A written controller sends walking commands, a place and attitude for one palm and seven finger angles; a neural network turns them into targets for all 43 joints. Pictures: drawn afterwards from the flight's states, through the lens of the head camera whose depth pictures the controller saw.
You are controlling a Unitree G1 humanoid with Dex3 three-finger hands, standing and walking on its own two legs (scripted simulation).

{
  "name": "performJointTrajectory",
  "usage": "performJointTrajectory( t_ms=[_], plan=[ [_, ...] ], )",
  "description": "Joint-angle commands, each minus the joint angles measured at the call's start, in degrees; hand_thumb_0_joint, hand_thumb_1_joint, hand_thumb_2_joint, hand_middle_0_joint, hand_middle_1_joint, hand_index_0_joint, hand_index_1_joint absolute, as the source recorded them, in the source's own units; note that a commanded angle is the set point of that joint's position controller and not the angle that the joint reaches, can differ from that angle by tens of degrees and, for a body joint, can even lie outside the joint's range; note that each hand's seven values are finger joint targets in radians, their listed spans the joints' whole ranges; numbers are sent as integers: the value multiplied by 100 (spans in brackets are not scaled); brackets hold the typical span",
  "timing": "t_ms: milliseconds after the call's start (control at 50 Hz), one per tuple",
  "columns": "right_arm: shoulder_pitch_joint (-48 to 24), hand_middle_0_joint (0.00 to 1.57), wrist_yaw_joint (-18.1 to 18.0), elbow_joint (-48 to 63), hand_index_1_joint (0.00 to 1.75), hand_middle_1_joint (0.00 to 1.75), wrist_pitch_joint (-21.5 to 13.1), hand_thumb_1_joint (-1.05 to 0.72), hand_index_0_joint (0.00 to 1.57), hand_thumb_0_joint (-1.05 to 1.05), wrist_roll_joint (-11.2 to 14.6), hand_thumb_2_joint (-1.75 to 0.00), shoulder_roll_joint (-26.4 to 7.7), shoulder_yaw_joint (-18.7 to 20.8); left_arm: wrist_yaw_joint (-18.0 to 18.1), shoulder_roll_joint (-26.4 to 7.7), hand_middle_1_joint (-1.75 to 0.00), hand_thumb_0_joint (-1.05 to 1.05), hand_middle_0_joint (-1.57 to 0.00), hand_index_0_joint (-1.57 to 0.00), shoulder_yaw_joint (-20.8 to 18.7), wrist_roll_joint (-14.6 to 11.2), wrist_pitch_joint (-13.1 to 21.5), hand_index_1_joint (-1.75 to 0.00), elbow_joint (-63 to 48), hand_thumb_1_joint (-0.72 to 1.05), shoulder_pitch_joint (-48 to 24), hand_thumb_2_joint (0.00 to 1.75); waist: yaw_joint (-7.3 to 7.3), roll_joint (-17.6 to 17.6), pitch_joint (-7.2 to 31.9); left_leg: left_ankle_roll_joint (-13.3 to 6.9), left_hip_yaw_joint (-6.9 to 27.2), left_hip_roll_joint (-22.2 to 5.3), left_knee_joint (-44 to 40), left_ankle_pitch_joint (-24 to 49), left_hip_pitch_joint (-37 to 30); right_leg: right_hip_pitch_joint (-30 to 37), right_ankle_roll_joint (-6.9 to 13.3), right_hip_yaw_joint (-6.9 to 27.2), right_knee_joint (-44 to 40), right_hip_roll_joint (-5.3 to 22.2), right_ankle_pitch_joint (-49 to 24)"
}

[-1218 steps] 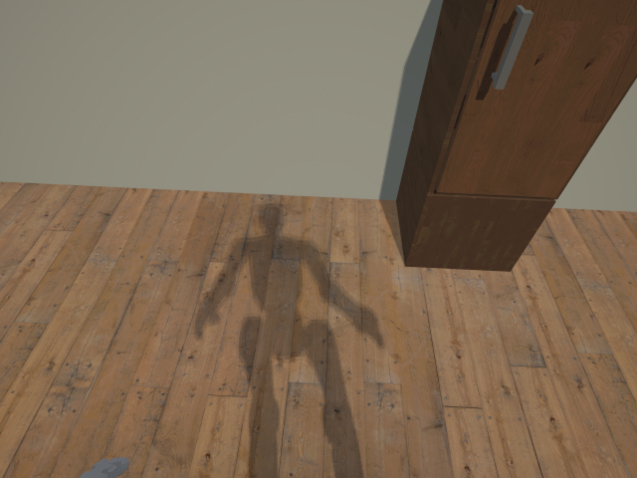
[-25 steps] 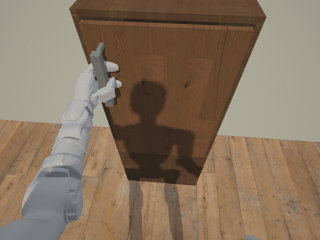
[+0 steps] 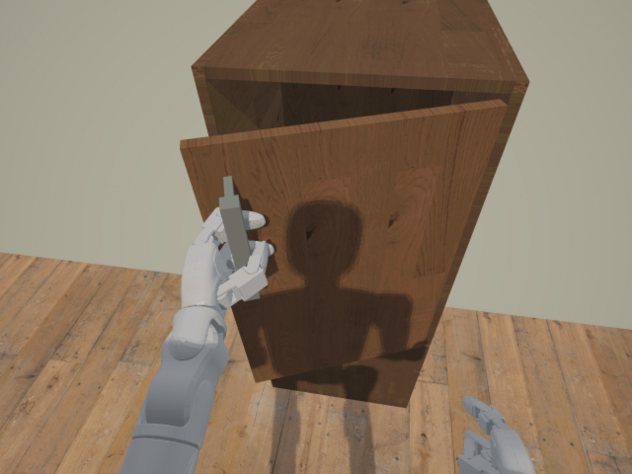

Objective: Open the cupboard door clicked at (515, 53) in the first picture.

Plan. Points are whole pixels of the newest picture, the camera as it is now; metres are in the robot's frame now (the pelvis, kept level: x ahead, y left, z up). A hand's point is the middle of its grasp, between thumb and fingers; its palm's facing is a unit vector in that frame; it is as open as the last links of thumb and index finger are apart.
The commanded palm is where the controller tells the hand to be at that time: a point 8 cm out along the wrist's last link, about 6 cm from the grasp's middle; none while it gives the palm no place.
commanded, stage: pull the door open along its arc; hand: left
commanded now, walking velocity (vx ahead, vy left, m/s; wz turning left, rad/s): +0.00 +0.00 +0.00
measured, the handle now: (240, 241) +0.37 +0.12 +0.13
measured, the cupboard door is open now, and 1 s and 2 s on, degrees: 22 37 38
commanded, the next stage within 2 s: open thumb and fingers to let go in 0.48 s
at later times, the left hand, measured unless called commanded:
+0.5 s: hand (306, 352) +0.21 +0.03 +0.13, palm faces +0.13 -0.99 +0.01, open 6.0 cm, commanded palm +0.16 +0.07 +0.13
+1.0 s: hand (279, 335) +0.23 +0.05 +0.14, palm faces +0.26 -0.97 +0.01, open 10.8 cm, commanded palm +0.18 +0.07 +0.13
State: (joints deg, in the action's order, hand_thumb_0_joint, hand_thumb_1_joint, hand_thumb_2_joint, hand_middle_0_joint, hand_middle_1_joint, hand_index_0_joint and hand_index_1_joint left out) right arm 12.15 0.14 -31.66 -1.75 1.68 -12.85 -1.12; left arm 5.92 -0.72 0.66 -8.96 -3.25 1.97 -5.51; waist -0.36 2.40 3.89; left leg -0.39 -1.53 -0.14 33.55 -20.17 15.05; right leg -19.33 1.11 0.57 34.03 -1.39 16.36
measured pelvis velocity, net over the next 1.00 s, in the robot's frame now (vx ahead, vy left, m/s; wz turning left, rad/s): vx -0.01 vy -0.03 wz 0.07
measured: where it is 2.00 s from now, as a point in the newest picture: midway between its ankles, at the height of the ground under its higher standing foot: outside the picture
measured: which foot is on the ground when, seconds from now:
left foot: down 0.00-1.00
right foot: down 0.00-1.00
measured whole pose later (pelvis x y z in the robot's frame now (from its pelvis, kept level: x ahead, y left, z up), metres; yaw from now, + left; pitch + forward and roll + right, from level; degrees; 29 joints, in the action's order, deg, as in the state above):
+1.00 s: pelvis -0.01 -0.03 +0.00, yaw +4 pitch -3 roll +0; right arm 8.3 1.5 -32.0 1.3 -1.2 -11.1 -1.6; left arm 22.8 1.2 18.2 0.3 -9.7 -23.4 15.6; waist -1.3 5.0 0.9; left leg 1.1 3.5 -1.0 35.0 -20.2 11.6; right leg -13.5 3.1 -4.4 33.3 -2.1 16.8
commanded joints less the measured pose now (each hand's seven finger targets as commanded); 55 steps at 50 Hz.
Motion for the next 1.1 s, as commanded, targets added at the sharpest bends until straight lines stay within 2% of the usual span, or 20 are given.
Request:
performJointTrajectory(
  t_ms=[0, 60, 120, 200, 300, 400, 440, 500, 520, 560, 620, 680, 760, 800, 860, 880, 920, 960, 1000, 1080],
  plan=[
    [-765, 20, 17, 959, 30, 30, -68, -90, 20, 0, -114, -90, -370, 131, 1011, -110, -135, 0, -40, -40, 248, 550, -116, -135, -2703, 90, -802, 90, -201, -312, 1196, -5, -4, -15, -366, 1827, -236, 1021, 23, -299, -356, 162, -1760],
    [-1033, 20, 24, 1005, 30, 30, 67, -90, 20, 0, -186, -90, -277, 114, 1493, 377, -135, 0, -40, -40, 734, 721, -380, -135, -3060, 90, -272, 90, -176, -565, 997, -31, 52, -19, -297, 1650, -302, 1003, 15, -295, -506, 177, -1586],
    [-1246, 20, 23, 938, 30, 30, 146, -90, 20, 0, -262, -90, -231, 88, 1874, 644, -135, 0, -40, -40, 1091, 890, -512, -135, -3161, 90, -108, 90, -119, -747, 689, -46, 154, -19, -223, 1323, -343, 828, 24, -243, -736, 208, -1118],
    [-1379, 20, 119, 925, 30, 30, 214, -90, 20, 0, -319, -90, -114, 63, 2142, 1023, -135, 0, -40, -40, 1670, 1243, -579, -135, -3430, 90, 428, 90, -154, -497, 687, -55, 180, 24, -113, 1352, -417, 782, 79, -165, -742, 248, -1049],
    [-1479, 20, 247, 1054, 30, 30, 323, -90, 20, 0, -260, -90, -47, 59, 1968, 1087, -135, 0, -40, -40, 1933, 1016, -600, -135, -4242, 90, 1733, 90, -246, -415, 815, -52, 154, 18, -35, 1628, -391, 1081, 90, -138, -645, 248, -1659],
    [-1547, 20, 399, 1242, 30, 30, 436, -90, 20, 0, -212, -90, -18, 45, 1853, 979, -135, 0, -40, -40, 1999, 893, -663, -135, -5090, 90, 3097, 90, -307, -512, 583, -61, 127, 13, 106, 1586, -196, 1030, 79, -46, -696, 267, -1732],
    [-1614, 20, 388, 1230, 30, 30, 426, -90, 20, 0, -240, -90, -46, 34, 1954, 895, -135, 0, -40, -40, 1890, 908, -659, -135, -5107, 90, 2765, 90, -299, -484, 477, -62, 148, 40, 126, 1411, -198, 854, 87, -12, -740, 258, -1326],
    [-1635, 20, 323, 1169, 30, 30, 324, -90, 20, 0, -298, -90, -65, 19, 2128, 849, -135, 0, -40, -40, 1764, 974, -576, -135, -4742, 90, 2445, 90, -252, -764, 291, -90, 184, 115, 246, 1184, -130, 657, 31, 204, -918, 298, -955],
    [-1668, 20, 303, 1137, 30, 30, 317, -90, 20, 0, -294, -90, -85, 17, 2186, 784, -135, 0, -40, -40, 1696, 996, -545, -135, -4654, 90, 2223, 90, -257, -573, 249, -89, 179, 148, 236, 1103, -158, 590, 51, 211, -951, 298, -774],
    [-1705, 20, 227, 1042, 30, 30, 258, -90, 20, 0, -329, -90, -92, -6, 2306, 707, -135, 0, -40, -40, 1555, 1029, -470, -135, -4201, 90, 1413, 90, -160, -651, 140, -115, 230, 199, 241, 944, -144, 467, 22, 282, -1058, 339, -459],
    [-1668, 20, 192, 1033, 30, 30, 209, -90, 20, 0, -337, -90, -89, 42, 2318, 812, -133, 0, -38, -38, 1614, 1022, -384, -133, -4102, 69, 1511, 81, -263, -707, 438, -112, 239, 209, 184, 1003, -243, 703, 13, 277, -1050, 375, -549],
    [-1502, 20, 168, 1012, 30, 30, 166, -90, 20, 0, -306, -90, -83, 49, 2118, 997, -130, 0, -37, -37, 1905, 995, -284, -130, -4040, 48, 1575, 72, -193, -965, 534, -119, 229, 159, 111, 1093, -262, 828, -58, 247, -998, 417, -877],
    [-1355, 20, 175, 1051, 30, 30, 82, -90, 20, 0, -281, -90, -92, 97, 1897, 1079, -127, 0, -35, -35, 2174, 1114, -166, -127, -4252, 20, 1581, 60, -153, -566, 681, -136, 234, 110, 80, 1273, -415, 855, -25, 157, -842, 397, -1163],
    [-1318, 20, 168, 1044, 30, 30, 56, -90, 20, 0, -274, -90, -102, 82, 1787, 1049, -126, 0, -34, -34, 2190, 1129, -164, -126, -4202, 6, 1597, 54, -119, -610, 586, -146, 230, 115, 90, 1269, -380, 827, -45, 153, -876, 407, -1218],
    [-1391, 20, 118, 1021, 30, 30, 43, -90, 20, 0, -249, -90, -113, 50, 1664, 1008, -124, 0, -32, -32, 2175, 1122, -228, -124, -3970, -15, 1261, 45, -74, -604, 306, -149, 250, 128, 34, 1004, -395, 622, -21, 154, -1095, 413, -547],
    [-1405, 20, 103, 1048, 30, 30, -6, -90, 20, 0, -251, -90, -111, 45, 1663, 1041, -123, 0, -32, -32, 2193, 1095, -244, -123, -3979, -22, 1181, 42, -74, -753, 293, -165, 272, 139, 40, 970, -404, 614, -40, 183, -1150, 418, -441],
    [-1476, 20, 88, 1015, 30, 30, -13, -90, 20, 0, -239, -90, -120, 30, 1659, 951, -122, 0, -31, -31, 2056, 1043, -275, -122, -3894, -36, 1175, 36, -140, -646, 205, -153, 292, 143, -12, 913, -414, 587, -9, 156, -1210, 411, -262],
    [-1483, 20, 87, 1009, 30, 30, -35, -90, 20, 0, -256, -90, -88, 13, 1674, 1047, -120, 0, -30, -30, 2078, 1018, -306, -120, -3794, -50, 1136, 30, -151, -802, 205, -154, 296, 132, -49, 929, -432, 576, -14, 74, -1187, 392, -236],
    [-1499, 20, 102, 1001, 30, 30, -40, -90, 20, 0, -255, -90, -82, 17, 1691, 1068, -120, 0, -30, -30, 2062, 1020, -329, -120, -3789, -50, 1113, 30, -175, -799, 290, -147, 281, 130, -72, 961, -447, 632, -13, 74, -1183, 387, -254],
    [-1434, 20, 200, 999, 30, 30, -17, -90, 20, 0, -240, -90, -85, 40, 1756, 1326, -100, 0, -27, -27, 2315, 1126, -387, -100, -3881, -50, 1158, 30, -153, -521, 385, -118, 322, 59, -139, 1190, -490, 637, 67, -190, -848, 290, -674]
  ],
)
